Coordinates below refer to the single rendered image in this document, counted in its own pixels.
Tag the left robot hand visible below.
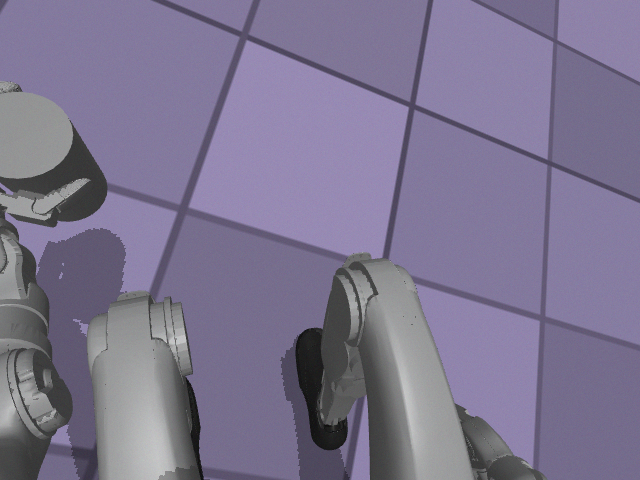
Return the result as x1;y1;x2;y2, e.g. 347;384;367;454
0;81;93;228

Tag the left robot foot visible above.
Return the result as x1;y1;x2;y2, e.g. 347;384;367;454
186;378;204;480

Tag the left robot arm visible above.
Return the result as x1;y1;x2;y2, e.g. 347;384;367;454
0;218;73;480

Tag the right robot hand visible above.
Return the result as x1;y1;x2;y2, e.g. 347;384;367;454
455;403;514;480

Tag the right robot foot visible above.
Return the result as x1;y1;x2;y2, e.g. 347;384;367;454
296;328;348;450

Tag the can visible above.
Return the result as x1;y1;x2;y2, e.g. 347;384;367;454
0;92;108;222

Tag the right robot arm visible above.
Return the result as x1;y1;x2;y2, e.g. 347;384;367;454
487;456;547;480

